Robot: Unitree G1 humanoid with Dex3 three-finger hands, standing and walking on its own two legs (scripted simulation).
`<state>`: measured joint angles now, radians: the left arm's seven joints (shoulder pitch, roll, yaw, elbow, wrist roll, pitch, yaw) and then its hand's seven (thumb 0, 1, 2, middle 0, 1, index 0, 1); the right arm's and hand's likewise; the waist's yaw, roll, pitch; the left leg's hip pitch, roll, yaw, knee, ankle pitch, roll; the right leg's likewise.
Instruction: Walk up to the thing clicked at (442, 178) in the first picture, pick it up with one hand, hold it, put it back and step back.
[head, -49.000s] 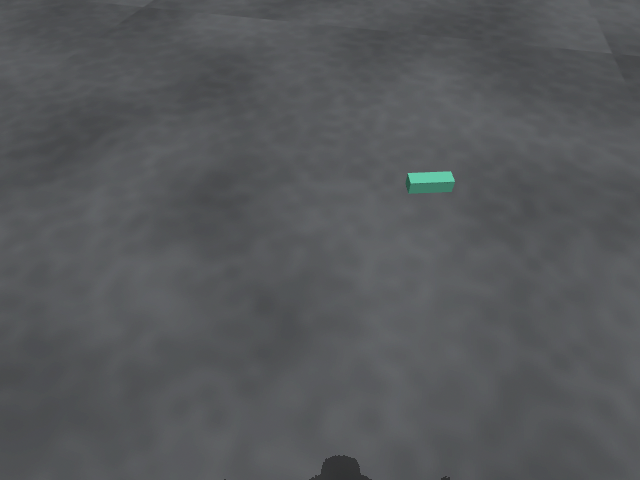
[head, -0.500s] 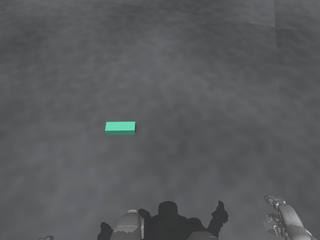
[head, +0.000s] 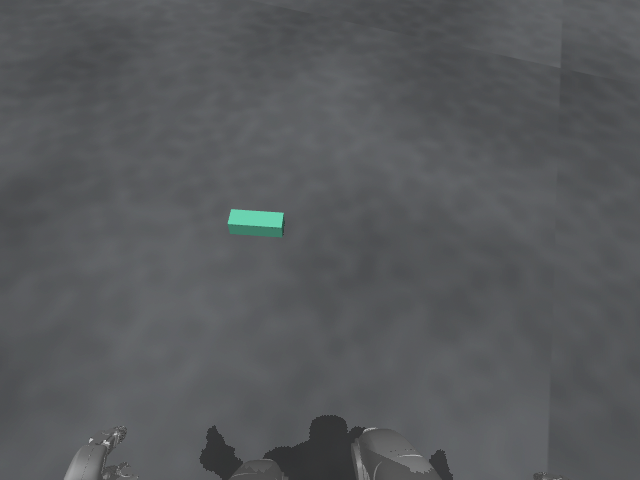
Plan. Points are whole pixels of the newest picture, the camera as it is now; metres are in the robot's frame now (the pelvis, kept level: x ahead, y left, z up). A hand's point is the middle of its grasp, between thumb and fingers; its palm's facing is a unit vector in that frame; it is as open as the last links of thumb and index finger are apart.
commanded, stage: step back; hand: left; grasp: from above
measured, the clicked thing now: (256, 223) +1.01 +0.22 -0.73
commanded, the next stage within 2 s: stand in 1.12 s
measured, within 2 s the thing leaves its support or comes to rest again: neither
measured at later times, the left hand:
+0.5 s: hand out of the picture -0.04 +0.27 -0.15, palm faces +0.01 -0.92 -0.40, open 7.4 cm
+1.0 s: hand out of the picture +0.07 +0.24 -0.14, palm faces +0.01 -0.93 -0.37, open 7.4 cm
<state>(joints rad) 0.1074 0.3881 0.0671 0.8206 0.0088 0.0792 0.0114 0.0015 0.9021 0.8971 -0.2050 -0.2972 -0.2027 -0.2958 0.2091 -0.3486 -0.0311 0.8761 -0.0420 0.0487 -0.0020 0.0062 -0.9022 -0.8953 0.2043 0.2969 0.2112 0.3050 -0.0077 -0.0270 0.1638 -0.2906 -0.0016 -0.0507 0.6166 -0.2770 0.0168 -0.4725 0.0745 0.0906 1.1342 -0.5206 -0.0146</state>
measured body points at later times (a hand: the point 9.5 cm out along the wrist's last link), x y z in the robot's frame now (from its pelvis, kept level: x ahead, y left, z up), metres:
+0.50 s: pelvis -0.08 +0.00 +0.00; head -0.06 -0.01 +0.45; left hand -0.04 +0.32 -0.12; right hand -0.02 -0.32 -0.13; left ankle -0.06 +0.12 -0.73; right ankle -0.10 -0.13 -0.73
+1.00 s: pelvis -0.03 -0.02 +0.00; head -0.02 -0.03 +0.45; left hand +0.07 +0.28 -0.11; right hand +0.03 -0.33 -0.14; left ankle -0.04 +0.12 -0.72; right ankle -0.01 -0.14 -0.73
